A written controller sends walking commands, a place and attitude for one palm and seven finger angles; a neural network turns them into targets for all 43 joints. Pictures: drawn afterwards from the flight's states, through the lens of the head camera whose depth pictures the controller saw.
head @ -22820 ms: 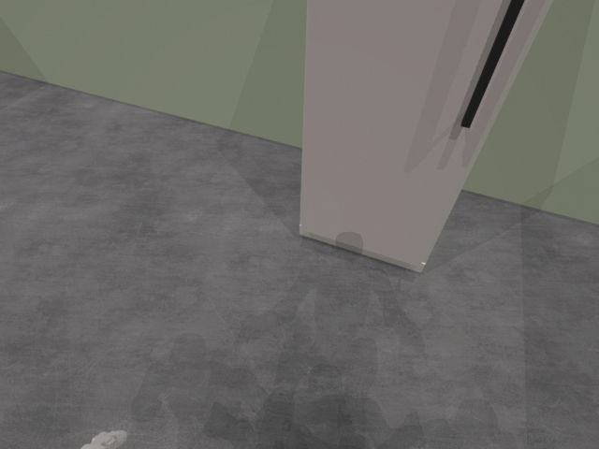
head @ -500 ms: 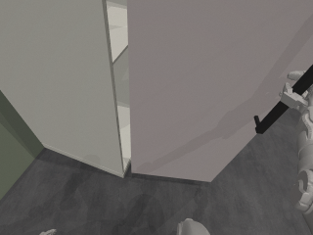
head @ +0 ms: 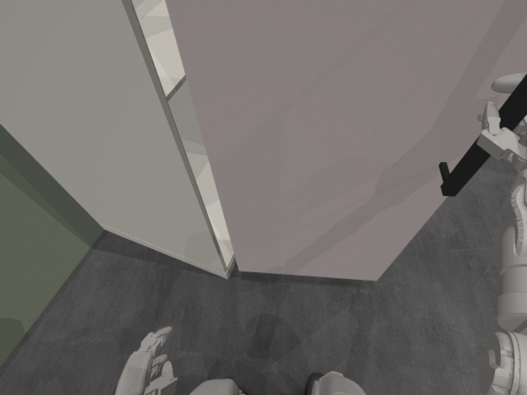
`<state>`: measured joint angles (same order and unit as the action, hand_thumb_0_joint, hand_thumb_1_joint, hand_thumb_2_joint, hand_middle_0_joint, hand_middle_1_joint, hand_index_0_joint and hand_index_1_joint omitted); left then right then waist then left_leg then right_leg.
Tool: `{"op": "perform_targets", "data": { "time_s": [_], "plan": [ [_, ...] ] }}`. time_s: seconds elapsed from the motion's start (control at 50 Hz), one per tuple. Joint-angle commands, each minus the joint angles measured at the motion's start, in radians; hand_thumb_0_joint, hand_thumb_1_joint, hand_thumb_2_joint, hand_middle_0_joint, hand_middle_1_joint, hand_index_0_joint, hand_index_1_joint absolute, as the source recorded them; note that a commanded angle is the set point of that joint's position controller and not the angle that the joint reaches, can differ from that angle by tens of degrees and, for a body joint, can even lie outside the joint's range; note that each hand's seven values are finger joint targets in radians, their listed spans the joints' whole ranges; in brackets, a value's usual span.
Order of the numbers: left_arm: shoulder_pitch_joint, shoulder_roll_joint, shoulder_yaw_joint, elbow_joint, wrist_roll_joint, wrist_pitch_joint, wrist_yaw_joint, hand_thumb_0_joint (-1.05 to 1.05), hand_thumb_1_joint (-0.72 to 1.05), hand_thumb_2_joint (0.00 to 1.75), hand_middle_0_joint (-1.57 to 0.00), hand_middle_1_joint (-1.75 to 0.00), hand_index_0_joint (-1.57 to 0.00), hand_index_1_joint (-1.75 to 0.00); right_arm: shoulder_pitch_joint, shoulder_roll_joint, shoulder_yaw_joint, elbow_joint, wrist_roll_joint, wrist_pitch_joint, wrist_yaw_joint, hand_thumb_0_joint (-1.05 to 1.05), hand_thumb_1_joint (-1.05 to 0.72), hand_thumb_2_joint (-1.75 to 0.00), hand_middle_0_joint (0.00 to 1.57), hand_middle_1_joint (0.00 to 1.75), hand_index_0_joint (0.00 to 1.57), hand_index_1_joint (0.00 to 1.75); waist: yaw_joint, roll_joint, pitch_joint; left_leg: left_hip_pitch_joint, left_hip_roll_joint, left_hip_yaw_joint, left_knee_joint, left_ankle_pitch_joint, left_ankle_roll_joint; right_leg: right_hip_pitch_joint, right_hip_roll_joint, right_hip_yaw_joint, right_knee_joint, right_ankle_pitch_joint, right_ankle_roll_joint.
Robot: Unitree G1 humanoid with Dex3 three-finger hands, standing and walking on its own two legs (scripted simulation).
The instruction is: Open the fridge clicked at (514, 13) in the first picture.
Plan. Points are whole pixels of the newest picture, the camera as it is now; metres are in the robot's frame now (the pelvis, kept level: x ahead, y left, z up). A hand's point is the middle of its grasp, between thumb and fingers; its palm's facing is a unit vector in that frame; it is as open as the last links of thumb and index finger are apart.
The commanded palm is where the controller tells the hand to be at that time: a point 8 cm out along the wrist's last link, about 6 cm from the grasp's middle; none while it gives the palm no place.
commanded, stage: stop walking and hold the door back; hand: right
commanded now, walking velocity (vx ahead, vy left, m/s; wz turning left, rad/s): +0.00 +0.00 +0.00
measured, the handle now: out of the picture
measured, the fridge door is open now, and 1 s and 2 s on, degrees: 73 67 67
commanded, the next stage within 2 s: loosen the grip on the handle in 0.28 s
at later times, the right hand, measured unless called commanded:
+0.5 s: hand (496, 120) +0.45 -0.27 +0.16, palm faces +0.32 +0.94 -0.12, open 6.1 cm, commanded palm +0.40 -0.31 +0.15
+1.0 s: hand (502, 106) +0.49 -0.29 +0.15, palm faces +0.32 +0.93 -0.16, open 13.7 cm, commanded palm +0.43 -0.34 +0.16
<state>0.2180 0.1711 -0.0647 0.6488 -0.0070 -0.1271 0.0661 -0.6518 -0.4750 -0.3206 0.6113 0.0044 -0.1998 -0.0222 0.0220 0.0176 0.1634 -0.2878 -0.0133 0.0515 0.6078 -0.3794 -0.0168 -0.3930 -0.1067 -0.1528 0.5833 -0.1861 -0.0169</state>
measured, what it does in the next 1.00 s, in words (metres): stands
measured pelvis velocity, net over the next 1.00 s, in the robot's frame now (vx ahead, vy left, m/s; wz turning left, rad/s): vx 0.02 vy -0.01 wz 0.02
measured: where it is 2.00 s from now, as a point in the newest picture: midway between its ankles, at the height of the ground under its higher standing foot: outside the picture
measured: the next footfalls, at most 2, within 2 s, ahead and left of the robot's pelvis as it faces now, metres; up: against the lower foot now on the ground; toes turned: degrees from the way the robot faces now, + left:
none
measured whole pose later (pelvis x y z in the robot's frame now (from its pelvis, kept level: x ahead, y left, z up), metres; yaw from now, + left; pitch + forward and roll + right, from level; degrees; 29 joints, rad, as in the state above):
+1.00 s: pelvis +0.02 -0.01 +0.00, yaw +1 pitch +7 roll +2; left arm 0.40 0.27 0.02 0.74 0.00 -0.06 0.04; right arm -0.77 -0.60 -0.46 0.97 -0.02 -0.17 0.05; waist 0.12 0.00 -0.02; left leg -0.37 -0.01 0.02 0.53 -0.28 0.00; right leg -0.46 -0.04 -0.07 0.59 -0.25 -0.03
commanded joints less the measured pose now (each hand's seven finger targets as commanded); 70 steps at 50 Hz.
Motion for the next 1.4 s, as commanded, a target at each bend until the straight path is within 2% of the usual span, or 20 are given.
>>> {"op": "perform_targets", "data": {
  "time_s": [0.0, 0.06, 0.12, 0.18, 0.24, 0.34, 0.36, 0.38, 0.42, 0.48, 0.52, 0.62, 0.74, 0.76, 0.9, 1.02, 1.06, 1.16, 1.24, 1.38],
  "plan": [
    [0.037, 0.246, 0.1, -0.063, -0.006, -0.026, 0.035, 0.0, 0.9, 0.9, -0.2, -0.3, -0.2, -0.3, -0.491, -0.373, -0.102, -0.134, 0.001, -0.055, -0.034, 0.0, -0.9, -0.9, 0.45, 1.4, 0.45, 1.4, -0.008, -0.106, -0.468, 0.2, 0.08, -0.088, -0.2, 0.223, 0.014, 0.168, -0.111, 0.156, 0.01, 0.138, -0.027],
    [0.034, 0.238, 0.099, -0.044, -0.028, -0.017, 0.048, 0.0, 0.9, 0.9, -0.2, -0.3, -0.2, -0.3, -0.568, -0.393, -0.091, -0.005, 0.01, -0.034, -0.04, 0.0, -0.9, -0.9, 0.45, 1.4, 0.45, 1.4, -0.004, 0.205, -0.428, 0.15, 0.232, -0.265, -0.227, 0.385, 0.088, 0.078, 0.032, 0.125, 0.141, -0.134, 0.03],
    [0.028, 0.234, 0.078, -0.014, -0.027, -0.023, 0.059, 0.0, 0.9, 0.9, -0.2, -0.3, -0.2, -0.3, -0.618, -0.371, -0.077, 0.139, -0.002, -0.034, -0.04, 0.0, -0.9, -0.9, 0.45, 1.4, 0.45, 1.4, -0.022, 0.141, -0.409, 0.168, 0.252, -0.211, -0.196, 0.401, 0.105, 0.044, 0.036, 0.155, 0.117, -0.186, 0.018],
    [0.046, 0.259, 0.081, -0.005, -0.03, -0.016, 0.066, 0.0, 0.9, 0.9, -0.2, -0.3, -0.2, -0.3, -0.556, -0.372, -0.084, 0.142, 0.001, -0.036, -0.039, 0.0, -0.9, -0.9, 0.45, 1.4, 0.45, 1.4, -0.017, 0.001, -0.463, 0.173, 0.154, -0.079, -0.089, 0.481, 0.037, 0.218, -0.013, 0.187, -0.074, 0.275, -0.007],
    [0.023, 0.261, 0.082, -0.026, -0.028, -0.001, 0.054, 0.0, 0.9, 0.9, -0.2, -0.3, -0.2, -0.3, -0.579, -0.295, -0.019, 0.154, 0.01, -0.049, -0.024, 0.0, -0.9, -0.9, 0.45, 1.4, 0.45, 1.4, -0.019, -0.203, -0.433, 0.117, 0.036, -0.054, -0.053, 0.106, -0.004, 0.166, -0.141, 0.369, -0.156, 0.244, -0.079],
    [0.049, 0.273, 0.095, -0.039, -0.024, 0.001, 0.058, 0.0, 0.9, 0.9, -0.2, -0.3, -0.2, -0.3, -0.524, -0.309, -0.029, 0.098, 0.011, -0.051, -0.033, 0.0, -0.9, -0.9, 0.45, 1.4, 0.45, 1.4, -0.022, -0.132, -0.449, 0.176, 0.063, -0.079, -0.148, 0.166, 0.009, 0.141, -0.079, 0.273, -0.121, 0.166, -0.036],
    [0.115, 0.24, 0.078, -0.059, -0.04, -0.038, 0.048, 0.0, 0.9, 0.9, -0.2, -0.3, -0.2, -0.3, -1.099, -0.777, -0.309, -0.049, -0.133, -0.081, -0.066, 0.0, -0.9, -0.9, 0.45, 1.4, 0.45, 1.4, -0.003, -0.263, -0.423, 0.12, 0.062, -0.108, -0.147, -0.125, 0.001, 0.135, -0.005, 0.229, -0.17, -0.213, -0.02],
    [0.2, 0.289, 0.143, 0.038, 0.052, -0.064, 0.008, 0.0, 0.9, 0.9, -0.2, -0.3, -0.2, -0.3, -0.904, -0.589, -0.203, 0.341, -0.179, 0.023, 0.016, 0.0, -0.78, -0.84, 0.45, 1.4, 0.45, 1.4, 0.071, -0.027, -0.64, 0.051, 0.021, -0.048, -0.129, 0.222, 0.067, 0.158, 0.085, 0.127, -0.121, 0.078, -0.014],
    [0.248, 0.321, 0.14, 0.021, 0.036, -0.047, -0.018, 0.0, 0.9, 0.9, -0.2, -0.3, -0.2, -0.3, -0.773, -0.479, -0.201, 0.36, -0.075, 0.025, 0.034, 0.0, -0.54, -0.73, 0.45, 1.4, 0.45, 1.4, 0.104, 0.169, -0.533, -0.023, 0.001, -0.043, -0.15, 0.281, 0.03, 0.141, 0.071, 0.156, -0.097, 0.051, -0.029],
    [0.178, 0.28, 0.12, 0.0, 0.033, -0.047, -0.036, 0.0, 0.9, 0.9, -0.2, -0.3, -0.2, -0.3, -0.846, -0.415, -0.087, 0.309, -0.061, -0.039, 0.051, 0.0, -0.17, -0.55, 0.45, 1.4, 0.45, 1.4, 0.088, -0.213, -0.412, -0.073, 0.038, -0.139, -0.2, 0.081, 0.054, 0.11, 0.088, 0.14, -0.093, -0.116, -0.01],
    [0.211, 0.271, 0.129, 0.01, 0.033, -0.03, -0.049, 0.0, 0.9, 0.9, -0.2, -0.3, -0.2, -0.3, -0.787, -0.402, -0.041, 0.338, -0.127, -0.065, 0.038, 0.0, 0.07, -0.43, 0.45, 1.4, 0.45, 1.4, 0.09, -0.279, -0.365, -0.13, 0.022, -0.116, -0.183, 0.04, 0.073, 0.085, 0.09, 0.155, -0.094, -0.185, -0.012],
    [0.238, 0.297, 0.148, 0.009, 0.001, 0.001, -0.046, 0.0, 0.9, 0.9, -0.2, -0.3, -0.2, -0.3, -0.644, -0.379, -0.104, 0.386, -0.002, -0.067, 0.086, 0.0, 0.55, -0.2, 0.41, 1.35, 0.41, 1.35, 0.097, 0.129, -0.447, -0.035, 0.043, -0.156, -0.195, 0.067, 0.019, -0.006, 0.091, 0.152, -0.036, -0.119, -0.025],
    [0.255, 0.283, 0.156, 0.039, 0.003, 0.024, -0.04, 0.0, 0.9, 0.9, -0.2, -0.3, -0.2, -0.3, -0.605, -0.38, -0.088, 0.269, -0.029, -0.068, 0.078, 0.0, 0.55, -0.2, 0.33, 1.25, 0.33, 1.25, 0.076, -0.077, -0.434, -0.107, 0.001, -0.103, -0.156, 0.084, 0.037, 0.062, 0.096, 0.153, -0.047, -0.084, -0.028],
    [0.256, 0.314, 0.151, 0.049, 0.006, 0.03, -0.024, 0.0, 0.9, 0.9, -0.2, -0.3, -0.2, -0.3, -0.7, -0.655, -0.263, 0.236, -0.058, -0.071, 0.049, 0.0, 0.55, -0.2, 0.32, 1.23, 0.32, 1.23, 0.062, -0.107, -0.467, -0.073, -0.003, -0.109, -0.157, 0.092, 0.035, 0.053, 0.095, 0.153, -0.049, -0.07, -0.034],
    [0.24, 0.28, 0.147, 0.014, 0.008, 0.035, -0.013, 0.0, 0.9, 0.9, -0.2, -0.3, -0.2, -0.3, -0.517, -0.448, -0.167, 0.145, -0.003, -0.03, 0.062, 0.0, 0.55, -0.2, 0.25, 1.15, 0.25, 1.15, 0.041, -0.134, -0.543, -0.003, -0.023, -0.054, -0.13, 0.323, 0.042, 0.185, 0.096, 0.15, -0.055, 0.15, -0.018],
    [0.202, 0.284, 0.144, -0.022, 0.004, 0.038, -0.013, 0.0, 0.9, 0.9, -0.2, -0.3, -0.2, -0.3, -0.382, -0.415, -0.177, -0.006, 0.015, 0.008, 0.056, 0.0, 0.55, -0.2, 0.25, 1.15, 0.25, 1.15, 0.038, -0.097, -0.507, -0.025, -0.041, -0.018, -0.117, 0.36, 0.033, 0.214, 0.084, 0.159, -0.05, 0.256, -0.018],
    [0.237, 0.294, 0.138, 0.025, 0.013, 0.044, 0.007, 0.0, 0.9, 0.9, -0.2, -0.3, -0.2, -0.3, -0.621, -0.514, -0.198, 0.059, -0.01, 0.008, 0.046, 0.0, 0.55, -0.2, 0.25, 1.15, 0.25, 1.15, 0.098, -0.085, -0.449, -0.091, -0.045, -0.017, -0.128, 0.315, 0.025, 0.189, 0.085, 0.165, -0.039, 0.202, -0.025],
    [0.247, 0.277, 0.142, 0.003, 0.021, 0.032, -0.003, 0.0, 0.9, 0.9, -0.2, -0.3, -0.2, -0.3, -0.551, -0.446, -0.143, -0.115, -0.021, -0.03, 0.074, 0.0, 0.55, -0.2, 0.25, 1.15, 0.25, 1.15, 0.061, -0.296, -0.693, -0.103, -0.051, -0.016, -0.1, 0.402, 0.035, 0.442, 0.067, 0.195, 0.011, 0.544, 0.002],
    [0.229, 0.287, 0.138, 0.017, 0.001, 0.046, -0.003, 0.0, 0.9, 0.9, -0.2, -0.3, -0.2, -0.3, -0.403, -0.372, -0.118, 0.031, 0.034, 0.042, 0.138, 0.0, 0.55, -0.2, 0.25, 1.15, 0.25, 1.15, 0.072, -0.159, -0.52, -0.125, -0.057, 0.004, -0.121, 0.374, 0.028, 0.335, 0.063, 0.21, -0.004, 0.474, 0.005],
    [0.218, 0.297, 0.126, -0.006, -0.004, 0.05, 0.023, 0.0, 0.9, 0.9, -0.2, -0.3, -0.2, -0.3, -0.488, -0.541, -0.225, 0.038, 0.034, 0.084, 0.161, 0.0, 0.55, -0.2, 0.25, 1.15, 0.25, 1.15, 0.052, -0.14, -0.521, -0.064, -0.045, 0.0, -0.121, 0.388, 0.033, 0.248, 0.091, 0.187, -0.025, 0.336, -0.007]
  ]
}}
